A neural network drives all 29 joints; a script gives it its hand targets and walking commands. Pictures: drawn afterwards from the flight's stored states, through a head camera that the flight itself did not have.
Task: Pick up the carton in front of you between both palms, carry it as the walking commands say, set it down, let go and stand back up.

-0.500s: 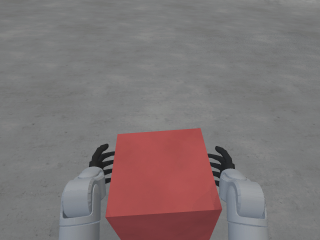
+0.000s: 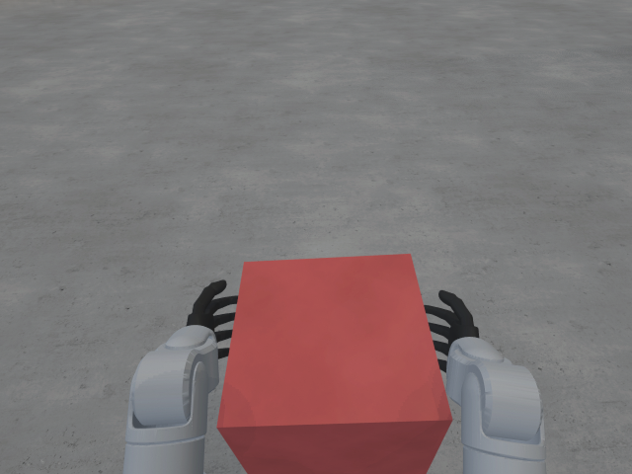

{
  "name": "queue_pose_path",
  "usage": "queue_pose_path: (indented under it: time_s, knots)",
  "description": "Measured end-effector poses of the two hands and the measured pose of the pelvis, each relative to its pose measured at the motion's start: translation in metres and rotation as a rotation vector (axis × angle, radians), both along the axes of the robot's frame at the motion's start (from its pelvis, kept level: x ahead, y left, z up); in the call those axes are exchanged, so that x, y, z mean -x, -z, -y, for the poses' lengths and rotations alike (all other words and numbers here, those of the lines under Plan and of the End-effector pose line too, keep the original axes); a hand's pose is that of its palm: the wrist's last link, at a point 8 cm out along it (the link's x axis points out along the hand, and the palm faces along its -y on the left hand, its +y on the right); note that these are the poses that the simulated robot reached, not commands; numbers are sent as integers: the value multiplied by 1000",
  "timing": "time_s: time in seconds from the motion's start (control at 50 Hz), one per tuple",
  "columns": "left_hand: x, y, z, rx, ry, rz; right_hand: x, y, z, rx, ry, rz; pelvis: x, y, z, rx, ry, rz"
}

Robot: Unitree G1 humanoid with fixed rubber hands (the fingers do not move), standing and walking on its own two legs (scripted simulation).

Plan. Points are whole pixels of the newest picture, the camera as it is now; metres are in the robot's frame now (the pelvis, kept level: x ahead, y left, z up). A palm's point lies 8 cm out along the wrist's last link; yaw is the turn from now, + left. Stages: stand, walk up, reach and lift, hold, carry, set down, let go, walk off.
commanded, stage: carry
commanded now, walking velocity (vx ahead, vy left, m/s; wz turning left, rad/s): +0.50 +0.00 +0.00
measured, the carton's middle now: (332, 379) +0.27 -0.01 +0.01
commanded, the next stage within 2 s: none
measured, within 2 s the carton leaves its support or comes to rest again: neither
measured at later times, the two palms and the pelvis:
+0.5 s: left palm (224, 214) +0.53 +0.17 +0.08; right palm (403, 214) +0.52 -0.13 +0.09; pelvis +0.25 +0.03 +0.01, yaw -2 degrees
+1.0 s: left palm (242, 186) +0.59 +0.15 +0.10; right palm (411, 193) +0.57 -0.15 +0.09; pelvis +0.32 +0.01 +0.00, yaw -2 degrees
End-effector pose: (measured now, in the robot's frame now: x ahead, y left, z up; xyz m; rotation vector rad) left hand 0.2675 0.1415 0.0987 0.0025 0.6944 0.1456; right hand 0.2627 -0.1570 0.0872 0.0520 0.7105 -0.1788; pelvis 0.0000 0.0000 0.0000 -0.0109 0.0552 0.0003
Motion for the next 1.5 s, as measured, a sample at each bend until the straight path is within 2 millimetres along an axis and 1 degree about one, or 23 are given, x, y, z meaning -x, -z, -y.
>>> queue_pose_path:
  time_s: [0.06,0.14,0.22,0.3,0.36,0.4,0.44,0.5,0.56,0.62,0.74,0.82,0.94,1.1,1.34,1.5]
  knots:
    - [-23,7,2,5,-23,-67,-29,5,2,-10,-10,-66,-27,-10,8,-14,-10,-7]
    - [-59,0,2,7,-42,-69,-70,-2,2,-4,-32,-68,-65,-22,13,-27,-4,-13]
    - [-105,-15,2,12,-37,-18,-115,-17,2,-2,-27,-17,-108,-27,11,-34,5,-16]
    - [-157,-24,-2,17,-14,28,-160,-27,-2,-1,-1,29,-156,-25,0,-28,8,-11]
    - [-197,-19,-11,28,2,40,-195,-25,-11,9,15,42,-195,-16,-11,-14,15,1]
    - [-223,-9,-19,44,10,44,-219,-19,-19,24,23,46,-220,-5,-19,-5,25,8]
    - [-243,4,-24,71,1,10,-239,-12,-24,49,16,12,-235,-3,-23,-24,31,3]
    - [-259,18,-28,81,0,-58,-255,-2,-28,57,17,-56,-251,-8,-26,-17,42,-3]
    - [-272,20,-27,74,8,-81,-266,2,-27,56,21,-79,-264,-13,-27,-8,44,-3]
    - [-286,14,-24,64,13,-54,-279,-1,-24,48,21,-53,-280,-13,-25,-15,38,3]
    - [-314,-8,-15,43,27,25,-304,-17,-15,24,37,27,-307,-11,-21,-16,40,-4]
    - [-324,-8,-10,39,30,23,-313,-16,-10,19,41,25,-317,-8,-17,-16,41,-10]
    - [-323,2,-6,35,29,-18,-312,-6,-6,20,37,-16,-319,-5,-12,-16,41,-3]
    - [-315,0,-4,38,25,-6,-305,-8,-4,23,33,-4,-311,-5,-9,-14,41,7]
    - [-296,-4,-2,40,27,-7,-286,-13,-3,25,35,-5,-295,-8,-8,-10,41,21]
    - [-285,3,-2,30,34,-27,-274,-6,-3,33,31,-26,-285,-9,-8,-7,42,22]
